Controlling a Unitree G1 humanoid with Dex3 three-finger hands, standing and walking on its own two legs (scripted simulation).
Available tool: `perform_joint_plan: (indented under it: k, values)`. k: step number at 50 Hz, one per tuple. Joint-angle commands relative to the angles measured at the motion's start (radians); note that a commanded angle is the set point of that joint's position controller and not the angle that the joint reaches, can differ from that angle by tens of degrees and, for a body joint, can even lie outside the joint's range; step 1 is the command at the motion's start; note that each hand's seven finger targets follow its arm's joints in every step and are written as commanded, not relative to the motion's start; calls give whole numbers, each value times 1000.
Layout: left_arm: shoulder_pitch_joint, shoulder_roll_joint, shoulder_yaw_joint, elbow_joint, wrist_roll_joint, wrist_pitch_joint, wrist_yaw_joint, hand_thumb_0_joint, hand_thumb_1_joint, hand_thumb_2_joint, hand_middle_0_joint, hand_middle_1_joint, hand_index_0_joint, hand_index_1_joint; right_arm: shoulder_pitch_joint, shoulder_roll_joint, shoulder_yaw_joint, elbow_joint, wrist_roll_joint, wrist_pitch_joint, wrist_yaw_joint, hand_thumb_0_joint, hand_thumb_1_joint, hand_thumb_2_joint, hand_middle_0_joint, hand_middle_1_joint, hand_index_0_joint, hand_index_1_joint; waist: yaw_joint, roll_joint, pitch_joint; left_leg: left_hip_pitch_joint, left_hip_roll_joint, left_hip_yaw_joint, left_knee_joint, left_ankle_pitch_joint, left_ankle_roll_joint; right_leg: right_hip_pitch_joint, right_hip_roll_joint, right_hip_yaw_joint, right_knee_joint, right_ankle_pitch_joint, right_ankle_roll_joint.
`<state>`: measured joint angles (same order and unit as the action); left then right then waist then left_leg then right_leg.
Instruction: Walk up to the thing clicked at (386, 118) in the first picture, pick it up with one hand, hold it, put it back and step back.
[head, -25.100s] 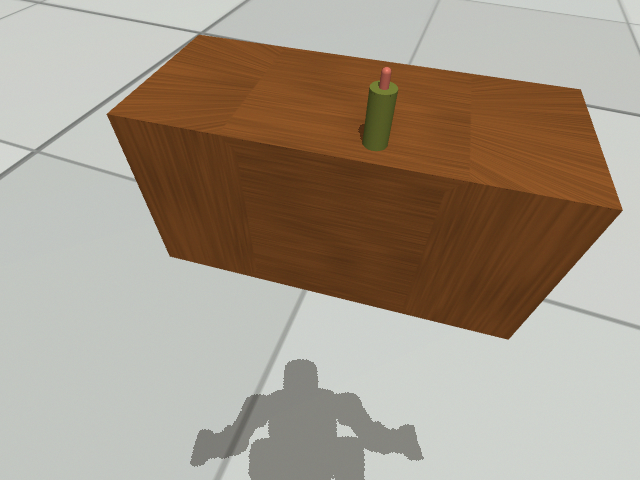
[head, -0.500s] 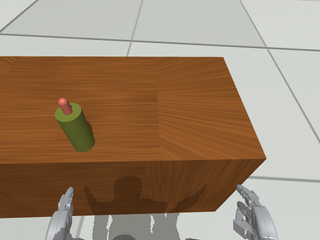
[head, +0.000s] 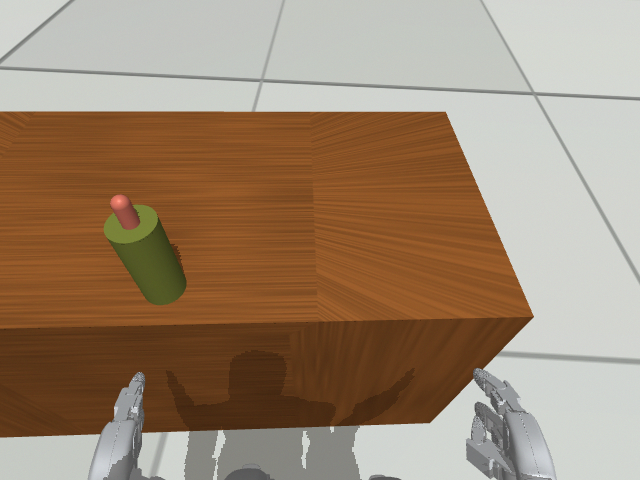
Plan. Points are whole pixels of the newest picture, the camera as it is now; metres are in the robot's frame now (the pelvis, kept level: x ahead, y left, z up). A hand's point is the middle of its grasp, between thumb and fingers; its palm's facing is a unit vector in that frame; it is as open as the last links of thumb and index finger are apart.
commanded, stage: home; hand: left
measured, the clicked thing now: (144, 248) +0.41 +0.24 +0.04
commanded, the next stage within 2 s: stand in 1.38 s
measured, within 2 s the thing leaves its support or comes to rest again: neither
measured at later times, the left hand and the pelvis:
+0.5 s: hand (163, 457) +0.17 +0.19 -0.05, palm faces +0.11 -0.97 -0.23, open 17.6 cm; pelvis +0.00 +0.01 +0.00, yaw +0 degrees
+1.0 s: hand (164, 462) +0.16 +0.18 -0.05, palm faces +0.12 -0.96 -0.25, open 17.6 cm; pelvis +0.00 +0.00 +0.00, yaw +0 degrees
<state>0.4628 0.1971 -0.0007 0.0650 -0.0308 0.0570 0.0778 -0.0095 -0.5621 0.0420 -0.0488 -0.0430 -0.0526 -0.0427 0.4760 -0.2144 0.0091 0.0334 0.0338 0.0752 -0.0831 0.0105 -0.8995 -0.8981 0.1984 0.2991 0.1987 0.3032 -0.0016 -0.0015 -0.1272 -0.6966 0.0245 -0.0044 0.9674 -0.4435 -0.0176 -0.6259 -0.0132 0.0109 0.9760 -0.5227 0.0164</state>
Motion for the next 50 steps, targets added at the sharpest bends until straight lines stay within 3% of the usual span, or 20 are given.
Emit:
perform_joint_plan:
  k: [1,6,9,12,13,18,20,22,23,24,25,31,32,37,40,41,44,47,48,50]
  values:
    - [-3,121,76,-201,1,-53,11,0,-588,31,-46,-44,-47,-43,-12,-106,-75,-201,-6,-53,-18,0,-897,-903,201,301,201,301,5,-6,-130,153,-21,48,-121,252,27,33,13,-23,-158,333,-11]
    - [-2,93,51,-191,-1,-50,12,0,-570,41,-48,-47,-49,-46,-28,-85,-59,-186,-3,-50,-13,0,-897,-902,201,301,201,301,6,14,-56,124,-16,42,-147,172,23,-16,19,-34,-165,225,-21]
    - [-10,80,37,-196,-1,-48,9,0,-590,30,-46,-43,-47,-43,-24,-92,-65,-209,-4,-51,-13,0,-897,-903,201,301,201,301,-4,-2,-84,139,-11,34,-148,198,23,-11,24,-41,-150,248,-20]
    - [-16,93,50,-210,1,-50,11,0,-581,35,-47,-45,-48,-44,-9,-82,-52,-198,-4,-49,-14,0,-897,-902,201,301,201,301,6,6,-100,142,-10,31,-145,210,22,-5,25,-43,-144,253,-22]
    - [-6,100,58,-201,1,-48,11,0,-580,35,-47,-45,-48,-44,-17,-95,-70,-210,-3,-50,-16,0,-897,-902,201,301,201,301,5,0,-102,136,-12,31,-144,205,21,-3,24,-41,-146,248,-21]
    - [-17,103,61,-221,0,-46,16,0,-578,37,-47,-45,-48,-45,-18,-99,-77,-210,-4,-51,-17,0,-897,-902,201,301,201,301,4,16,-82,123,-12,30,-160,131,20,-20,24,-39,-155,177,-25]
    - [-11,93,52,-218,0,-40,15,0,-583,34,-46,-44,-47,-44,-10,-108,-81,-217,-3,-59,-19,0,-897,-902,201,301,201,301,-4,3,-83,134,-9,29,-161,135,22,-25,27,-41,-153,183,-23]
    - [-1,104,65,-223,-1,-40,16,0,-573,39,-48,-46,-48,-46,-10,-95,-67,-220,-3,-56,-18,0,-897,-902,201,301,201,301,3,5,-97,121,-15,36,-147,148,23,-15,22,-35,-157,196,-22]
    - [3,96,47,-210,-2,-40,14,0,-585,32,-46,-45,-47,-44,-11,-82,-49,-195,-2,-55,-18,0,-897,-902,201,301,201,301,9,4,-68,109,-16,36,-148,130,24,-20,20,-34,-163,178,-23]
    - [-6,89,47,-230,0,-39,13,0,-582,34,-47,-45,-47,-44,-17,-93,-63,-234,-2,-62,-18,0,-897,-902,201,301,201,301,-3,-6,-115,131,-13,33,-140,168,25,-7,23,-35,-149,220,-20]
    - [3,96,50,-210,-1,-39,13,0,-559,48,-49,-49,-50,-48,3,-78,-49,-183,-3,-59,-18,0,-897,-902,201,301,201,301,5,15,-97,126,-15,36,-136,181,24,-7,21,-34,-149,231,-22]
    - [4,95,50,-211,2,-36,18,0,-573,40,-48,-47,-48,-46,2,-99,-71,-196,-6,-58,-23,0,-898,-902,201,301,201,301,6,5,-100,129,-12,31,-138,201,21,-9,24,-39,-142,246,-22]
    - [5,110,65,-211,1,-36,17,0,-578,37,-47,-46,-48,-46,14,-84,-60,-182,-4,-53,-21,0,-898,-902,201,301,201,301,6,13,-91,122,-15,38,-133,188,23,-17,20,-32,-151,240,-20]
    - [4,102,57,-214,0,-34,15,0,-577,37,-47,-46,-48,-46,-4,-89,-61,-188,-4,-55,-20,0,-898,-902,201,301,201,301,4,19,-69,109,-17,40,-141,148,23,-26,19,-32,-160,199,-22]
    - [19,91,50,-213,2,-29,13,0,-549,54,-50,-52,-51,-51,5,-83,-57,-200,-6,-61,-19,0,-898,-902,201,301,201,301,2,1,-115,134,-16,39,-125,226,24,1,20,-35,-142,281,-18]
    - [47,134,100,-239,6,-20,34,0,-560,48,-50,-50,-50,-50,-75,-135,-71,55,2,-58,-29,0,-898,-902,201,301,201,301,-6,-12,-106,149,-5,5,-120,206,22,16,38,-52,-153,262,-17]
    - [30,93,39,-254,5,0,41,0,-608,20,-45,-42,-45,-41,-105,-126,-58,21,6,-88,-36,0,-898,-902,201,301,201,301,-26,-12,-85,155,-1,2,-130,191,24,10,34,-50,-166,251,-17]
    - [20,114,49,-265,8,8,56,0,-555,50,-50,-51,-50,-50,-126,-121,-52,105,3,-100,-44,0,-898,-902,201,301,201,301,-21,63,-49,147,-1,7,-145,160,20,-15,31,-49,-171,219,-23]
    - [21,92,29,-244,11,13,57,0,-554,51,-50,-51,-51,-50,-140,-122,-54,123,0,-107,-46,0,-898,-902,201,301,201,301,-38,52,-32,148,2,4,-152,134,20,-28,35,-53,-174,195,-23]
    - [4,116,52,-272,10,16,64,0,-560,47,-49,-50,-50,-49,-162,-127,-54,144,1,-119,-51,0,-898,-902,201,301,201,301,-29,74,-51,158,3,1,-153,136,20,-17,33,-55,-177,194,-26]
